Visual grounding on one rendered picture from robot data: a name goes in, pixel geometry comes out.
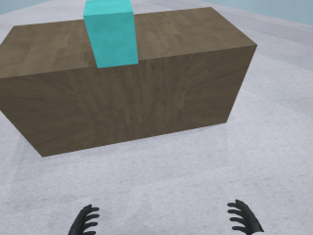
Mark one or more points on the robot left hand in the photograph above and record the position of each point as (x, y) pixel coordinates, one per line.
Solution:
(79, 224)

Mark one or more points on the carton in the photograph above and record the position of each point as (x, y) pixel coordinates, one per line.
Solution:
(111, 29)

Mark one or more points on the robot right hand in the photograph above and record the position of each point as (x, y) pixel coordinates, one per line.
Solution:
(248, 219)

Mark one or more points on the pedestal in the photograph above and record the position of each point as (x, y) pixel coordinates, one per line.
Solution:
(191, 66)

